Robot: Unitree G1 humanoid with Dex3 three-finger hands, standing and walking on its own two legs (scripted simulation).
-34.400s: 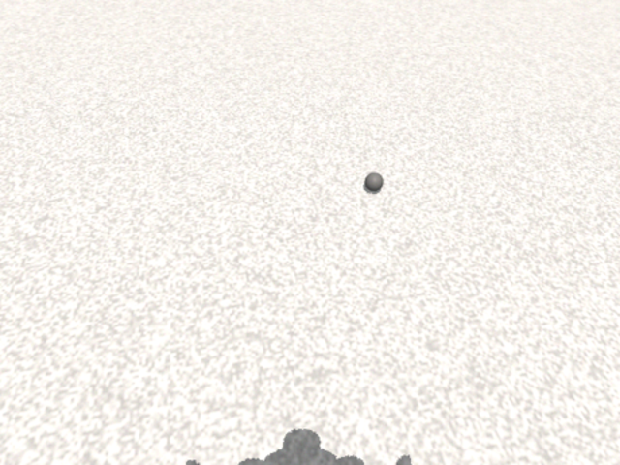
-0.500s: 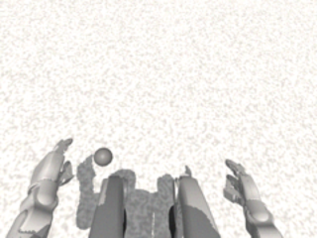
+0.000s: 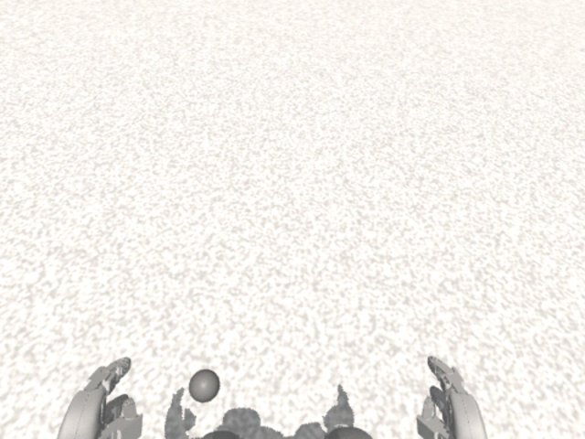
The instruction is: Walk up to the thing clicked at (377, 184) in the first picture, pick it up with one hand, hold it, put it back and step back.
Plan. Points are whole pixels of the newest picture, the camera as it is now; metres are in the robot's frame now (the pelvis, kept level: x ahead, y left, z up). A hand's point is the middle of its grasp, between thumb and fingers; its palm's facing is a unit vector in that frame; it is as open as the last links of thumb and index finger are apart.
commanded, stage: home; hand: left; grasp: from above
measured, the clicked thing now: (204, 385) +0.38 +0.20 -0.66
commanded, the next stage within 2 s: none
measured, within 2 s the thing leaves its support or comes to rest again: neither
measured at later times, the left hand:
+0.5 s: hand (135, 429) +0.17 +0.18 -0.03, palm faces +0.07 -0.98 -0.20, open 7.4 cm
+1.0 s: hand (134, 434) +0.16 +0.18 -0.03, palm faces +0.06 -0.98 -0.20, open 7.4 cm
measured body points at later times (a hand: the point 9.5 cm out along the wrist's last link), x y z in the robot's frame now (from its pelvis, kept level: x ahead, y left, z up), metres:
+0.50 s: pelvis +0.01 +0.00 +0.01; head +0.02 +0.00 +0.46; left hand +0.16 +0.23 -0.02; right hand +0.18 -0.24 -0.05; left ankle +0.02 +0.12 -0.67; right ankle +0.00 -0.14 -0.67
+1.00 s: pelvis +0.00 +0.00 +0.01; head +0.01 +0.00 +0.46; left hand +0.16 +0.23 -0.02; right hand +0.16 -0.25 -0.05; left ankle +0.02 +0.12 -0.67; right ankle +0.00 -0.14 -0.67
